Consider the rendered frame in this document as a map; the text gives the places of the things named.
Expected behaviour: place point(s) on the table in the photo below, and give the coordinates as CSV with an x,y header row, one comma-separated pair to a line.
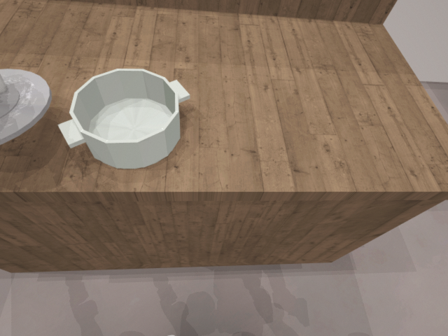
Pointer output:
x,y
306,135

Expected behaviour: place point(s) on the pot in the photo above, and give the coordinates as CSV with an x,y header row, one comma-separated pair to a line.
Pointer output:
x,y
129,118

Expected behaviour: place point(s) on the lid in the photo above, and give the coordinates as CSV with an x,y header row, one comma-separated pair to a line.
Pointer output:
x,y
23,104

